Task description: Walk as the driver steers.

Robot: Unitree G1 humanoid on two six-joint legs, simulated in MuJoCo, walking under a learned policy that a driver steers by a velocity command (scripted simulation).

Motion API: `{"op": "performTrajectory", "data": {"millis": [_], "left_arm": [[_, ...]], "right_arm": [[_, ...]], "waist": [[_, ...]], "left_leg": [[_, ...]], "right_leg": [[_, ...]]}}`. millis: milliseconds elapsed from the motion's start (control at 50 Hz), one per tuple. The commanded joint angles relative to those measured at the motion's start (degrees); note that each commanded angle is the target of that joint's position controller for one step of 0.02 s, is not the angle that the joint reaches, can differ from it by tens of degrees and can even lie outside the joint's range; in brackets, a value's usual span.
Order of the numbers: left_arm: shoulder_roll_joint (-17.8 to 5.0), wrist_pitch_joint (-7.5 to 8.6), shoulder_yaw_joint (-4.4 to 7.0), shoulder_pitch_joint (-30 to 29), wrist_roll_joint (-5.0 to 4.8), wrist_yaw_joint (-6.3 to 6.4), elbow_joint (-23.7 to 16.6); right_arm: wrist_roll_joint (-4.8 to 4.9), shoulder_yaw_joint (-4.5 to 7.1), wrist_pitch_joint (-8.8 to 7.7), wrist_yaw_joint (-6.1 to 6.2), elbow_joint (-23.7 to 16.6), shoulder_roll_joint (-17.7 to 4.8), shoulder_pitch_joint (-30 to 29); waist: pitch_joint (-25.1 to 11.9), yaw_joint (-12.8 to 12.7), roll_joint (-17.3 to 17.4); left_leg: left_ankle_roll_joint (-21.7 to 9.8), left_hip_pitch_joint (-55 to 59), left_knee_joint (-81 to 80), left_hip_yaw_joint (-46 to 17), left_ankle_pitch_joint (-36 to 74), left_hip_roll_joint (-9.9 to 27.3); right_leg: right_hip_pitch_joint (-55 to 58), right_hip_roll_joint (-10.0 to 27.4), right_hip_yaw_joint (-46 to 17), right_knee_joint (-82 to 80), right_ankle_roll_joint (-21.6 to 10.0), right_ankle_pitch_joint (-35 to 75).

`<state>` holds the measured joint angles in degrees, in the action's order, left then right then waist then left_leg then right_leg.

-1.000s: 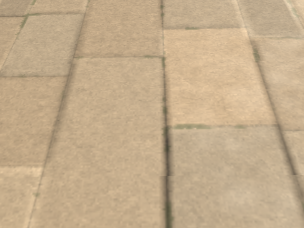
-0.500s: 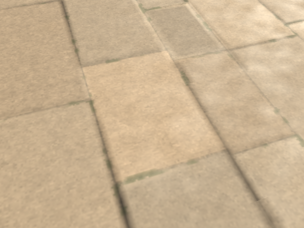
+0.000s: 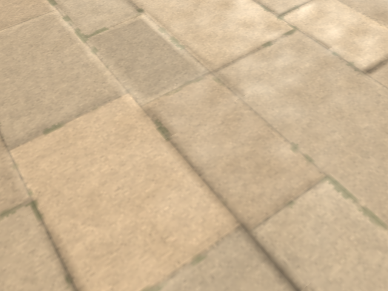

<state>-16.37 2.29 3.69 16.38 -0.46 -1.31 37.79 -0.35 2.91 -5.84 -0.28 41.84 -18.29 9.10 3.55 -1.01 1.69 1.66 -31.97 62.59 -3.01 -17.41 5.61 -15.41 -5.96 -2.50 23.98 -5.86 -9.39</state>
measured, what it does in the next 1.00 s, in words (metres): walks ahead, turning left: left foot, then right foot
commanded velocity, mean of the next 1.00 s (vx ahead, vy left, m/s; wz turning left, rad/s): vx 0.18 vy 0.00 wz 0.18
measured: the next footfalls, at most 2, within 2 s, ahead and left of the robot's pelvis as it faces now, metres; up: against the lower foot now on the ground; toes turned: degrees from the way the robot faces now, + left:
left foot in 0.28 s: +0.37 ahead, +0.13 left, +0.00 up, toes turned -7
right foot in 0.72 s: +0.36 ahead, -0.10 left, +0.00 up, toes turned +13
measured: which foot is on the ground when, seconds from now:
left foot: up 0.00-0.26, down 0.28-0.72, up 0.74-1.00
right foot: down 0.00-0.30, up 0.32-0.70, down 0.72-1.00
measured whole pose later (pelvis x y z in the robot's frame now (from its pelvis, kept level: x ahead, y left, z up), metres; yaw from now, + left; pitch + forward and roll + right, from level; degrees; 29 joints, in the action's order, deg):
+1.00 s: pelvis +0.28 +0.00 +0.00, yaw +17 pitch +1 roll +1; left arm -14.3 -0.5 2.7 8.7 1.0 2.3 40.1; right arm 1.4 5.3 4.2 0.6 38.2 -19.4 11.4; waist 2.8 -0.5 2.1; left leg 6.5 -27.6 56.6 -2.6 -22.9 0.4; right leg -13.7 2.1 3.1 25.2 -0.7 -12.3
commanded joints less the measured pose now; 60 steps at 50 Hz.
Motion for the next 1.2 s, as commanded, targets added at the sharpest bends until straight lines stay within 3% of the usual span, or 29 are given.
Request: {"op": "performTrajectory", "data": {"millis": [20, 100, 180, 240, 260, 280, 300, 320, 340, 360, 380, 420, 500, 600, 660, 700, 720, 740, 760, 780, 800, 840, 900, 980, 1080, 1140, 1160, 1180, 1200], "left_arm": [[-8.9, 1.47, 2.41, -2.2, 0.03, 1.24, -3.9], [-9.7, 0.93, 2.66, 1.3, -0.53, 2.19, -1.7], [-8.5, 0.49, 2.19, 5.1, -0.53, 2.65, 1.6], [-7.8, -0.05, 1.82, 4.8, 0.28, 2.86, 2.8], [-7.7, -0.15, 1.72, 3.3, 0.30, 2.83, 2.7], [-7.0, -0.08, 1.41, 3.1, 0.55, 2.78, 2.5], [-4.8, 0.24, 0.53, 6.8, 1.65, 2.74, 1.7], [-3.4, 0.36, -0.19, 15.4, 1.20, 2.46, 3.9], [-7.6, 0.08, 0.41, 14.7, 1.10, 2.16, 4.2], [-9.5, -0.58, 1.07, 7.8, 0.36, 2.27, 2.8], [-9.6, -1.23, 1.19, 1.9, 0.48, 2.62, 1.5], [-8.2, -2.29, 1.34, -1.3, 0.82, 3.38, -0.2], [-4.6, -2.31, 0.60, 0.1, 0.90, 4.32, 0.8], [-4.9, -2.33, 0.67, -4.4, 0.63, 3.82, 0.1], [-5.1, -1.15, 0.84, -5.7, 0.28, 3.07, -0.4], [-5.3, -0.22, 1.21, -3.6, 0.05, 2.57, 0.5], [-7.5, -0.01, 1.90, -2.6, 0.43, 2.71, 0.5], [-12.1, -0.39, 2.80, -3.1, 1.84, 3.18, -0.3], [-13.3, -0.84, 3.24, -4.6, 3.75, 2.92, -0.1], [-9.9, -0.65, 2.27, -7.3, 3.54, 2.96, -1.5], [-7.3, -0.60, 1.57, -9.6, 2.60, 3.13, -2.1], [-5.9, -0.73, 1.02, -11.3, 1.08, 3.39, -2.3], [-6.5, -1.62, 1.12, -8.9, 1.48, 3.91, -1.5], [-9.0, -2.48, 2.21, -7.3, 1.39, 4.02, -0.7], [-11.2, -2.53, 3.21, -8.1, 0.17, 2.81, -0.1], [-10.2, -2.25, 3.16, -8.0, -1.36, 2.65, 1.2], [-7.8, -2.02, 2.65, -5.2, -0.30, 2.45, 2.2], [-3.9, -1.90, 1.08, -5.9, 3.21, 2.13, -0.7], [-6.8, -1.73, 1.92, -12.1, 2.31, 2.80, -2.2]], "right_arm": [[-0.75, 1.44, 0.42, 0.29, -3.3, -4.7, 0.9], [-0.39, 0.39, 0.18, -0.23, -5.6, -2.3, -8.4], [-0.22, 0.36, -0.86, -1.65, -6.2, -2.9, -11.4], [-0.51, 1.04, -1.22, -2.28, -5.4, -4.2, -8.3], [-0.74, 1.41, -1.31, -2.18, -4.2, -4.8, -4.8], [-1.22, 1.87, -1.52, -2.00, -3.1, -6.2, -0.7], [-2.24, 2.24, -1.68, -1.96, -3.1, -9.5, 4.0], [-1.84, 2.12, -0.73, -2.10, -1.8, -9.0, 6.7], [0.62, 1.58, 0.21, -2.40, -1.7, -6.4, 7.7], [1.48, 1.48, 0.99, -2.25, -2.8, -6.0, 3.7], [1.25, 1.34, 1.81, -1.99, -3.6, -5.8, 1.2], [0.35, 1.74, 2.94, -1.16, -4.3, -7.0, -0.8], [0.07, 2.57, 4.39, -0.08, -4.9, -7.5, -0.9], [1.11, 3.47, 6.43, 1.25, -5.9, -8.4, -1.1], [1.15, 3.63, 7.43, 1.62, -6.1, -8.2, -0.3], [1.63, 3.52, 8.10, 1.92, -6.5, -7.8, -0.9], [1.75, 3.06, 8.17, 1.97, -6.4, -6.3, 0.5], [1.37, 2.26, 8.03, 1.75, -6.9, -3.4, 2.5], [1.62, 3.00, 7.40, 1.65, -8.3, -5.2, 2.2], [0.95, 4.27, 7.17, 1.64, -6.9, -9.2, 4.1], [1.33, 4.84, 7.56, 1.64, -5.5, -9.9, 5.4], [1.22, 4.53, 8.91, 2.06, -4.3, -7.6, 6.7], [1.99, 3.50, 9.19, 1.54, -6.8, -5.0, 2.6], [1.70, 2.50, 9.07, 0.58, -9.4, -3.6, -0.9], [1.62, 2.73, 9.69, -0.47, -10.5, -4.6, -0.5], [1.41, 3.50, 9.88, -0.79, -9.1, -5.2, 4.4], [1.43, 4.62, 9.75, -0.16, -8.9, -8.6, 6.5], [1.01, 5.97, 9.45, 0.80, -10.5, -15.8, 6.7], [-1.28, 5.27, 8.04, 0.06, -11.1, -13.7, 8.1]], "waist": [[-4.8, 2.0, -4.0], [-2.8, -1.5, -5.4], [-2.6, -3.5, -6.5], [-4.2, -1.9, -8.1], [-5.6, 0.2, -7.9], [-8.8, 2.1, -6.1], [-17.1, 1.8, 1.5], [-24.9, 0.6, 13.5], [-26.1, 1.4, 10.2], [-18.8, 2.5, 5.5], [-13.4, 3.0, 1.3], [-8.4, 1.3, 1.4], [-10.4, 0.0, 5.9], [-10.2, 1.2, 6.4], [-8.9, 1.6, 7.5], [-8.6, -0.3, 7.3], [-9.1, -0.3, 5.2], [-9.4, 1.5, -6.1], [-7.3, 2.1, -18.0], [-6.9, 2.4, -12.9], [-6.4, 3.2, -9.5], [-5.4, 3.0, -8.3], [-5.1, 0.7, -10.0], [-7.2, -1.4, -11.2], [-7.7, -1.0, -12.3], [-8.1, 2.2, -9.9], [-9.1, 2.0, -1.5], [-9.0, 0.4, 18.1], [-12.4, 6.0, 12.3]], "left_leg": [[2.2, -4.0, -6.3, -0.1, 6.5, 0.4], [2.9, -0.5, -23.8, 0.2, 20.6, -2.9], [0.9, 3.2, -32.2, 0.7, 27.0, -4.6], [-2.6, 5.0, -34.3, 1.0, 21.9, -5.1], [-4.2, 9.4, -36.4, 2.4, 22.2, -6.1], [-5.8, 16.9, -37.6, 2.3, 31.9, -5.2], [-11.2, 33.8, -32.0, -7.8, 53.5, 3.9], [-21.8, 47.9, -33.3, -25.4, 60.5, 15.8], [-22.1, 47.0, -37.3, -32.4, 46.9, 15.4], [-19.8, 41.2, -39.1, -28.9, 34.8, 13.0], [-17.8, 34.3, -41.1, -25.1, 28.3, 10.4], [-16.0, 23.3, -44.3, -21.9, 22.3, 7.3], [-15.1, 18.1, -45.2, -17.7, 23.5, 3.5], [-13.6, 14.3, -46.5, -20.7, 6.1, 2.0], [-12.7, 15.0, -45.1, -23.8, 4.3, 1.4], [-10.6, 14.1, -42.1, -24.2, 5.3, -0.3], [-8.1, 11.2, -38.7, -22.6, 1.6, -2.6], [-4.5, 4.1, -27.4, -14.9, -9.3, -8.1], [-1.9, -1.8, -14.3, -5.3, -17.5, -13.5], [0.0, -1.8, -4.2, -6.1, -16.0, -10.0], [1.0, -2.0, -0.1, -5.6, -12.9, -9.6], [3.2, -4.2, 6.0, -4.5, -8.2, -8.6], [5.0, -5.1, 2.5, -0.7, -5.0, -7.1], [5.2, -0.5, -8.3, 1.6, -5.8, -4.3], [2.2, 8.8, -20.9, 5.7, -4.7, -4.5], [-2.4, 20.1, -37.6, 6.9, 7.9, -6.7], [-5.3, 29.4, -40.9, -1.1, 21.3, -2.3], [-14.4, 37.3, -39.3, -22.4, 45.3, 13.4], [-22.5, 32.5, -41.6, -26.7, 40.8, 17.0]], "right_leg": [[3.2, 13.8, -15.1, -11.6, -11.1, 14.0], [0.6, 10.4, -12.3, -10.6, -7.7, 8.3], [4.9, 12.2, -12.4, -6.1, -5.6, 13.3], [11.5, 14.2, -13.5, 0.7, -3.5, 22.4], [12.0, 13.2, -12.5, 4.8, -2.4, 28.3], [11.1, 10.2, -10.2, 11.9, -0.4, 31.0], [1.8, 6.1, -8.3, 25.9, 2.6, 16.6], [-11.4, 0.2, -3.9, 44.1, 7.7, -23.2], [-14.6, 2.0, -6.4, 48.2, 8.6, -27.9], [-18.3, 3.9, -5.9, 50.6, 9.4, -24.6], [-20.0, 4.7, -4.3, 49.5, 9.6, -22.2], [-17.4, 6.3, -3.9, 43.4, 9.2, -18.2], [-10.1, 4.6, -2.1, 28.4, 9.7, -16.3], [-6.1, 3.7, -3.2, 19.3, 10.0, -8.7], [-4.0, 3.1, -3.3, 12.0, 9.2, -7.7], [2.0, 3.4, -2.3, 1.1, 7.7, -1.6], [7.2, 7.9, -4.9, -3.1, 5.9, 0.4], [11.5, 20.0, -16.6, -6.2, 0.4, 1.7], [7.0, 27.4, -26.7, -8.6, -6.9, 9.1], [5.9, 27.6, -24.4, -7.6, -8.4, 11.5], [5.7, 24.2, -18.8, -6.3, -6.3, 12.4], [7.3, 20.8, -12.3, -4.8, -4.5, 14.4], [10.0, 19.2, -6.8, -4.9, -5.8, 18.2], [13.1, 21.6, -4.4, -4.3, -7.1, 20.0], [10.9, 23.6, -1.6, -2.6, -6.6, 21.4], [6.4, 21.6, 2.6, 4.7, -1.2, 15.6], [-2.0, 17.9, 7.6, 14.1, 3.9, 4.8], [-20.2, 9.3, 10.8, 31.4, 10.2, -27.4], [-23.0, 6.6, 1.2, 41.2, 10.6, -30.9]]}}
Over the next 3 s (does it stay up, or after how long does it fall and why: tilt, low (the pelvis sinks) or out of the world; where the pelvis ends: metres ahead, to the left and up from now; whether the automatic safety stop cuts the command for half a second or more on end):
stays up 0.46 0.10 0.01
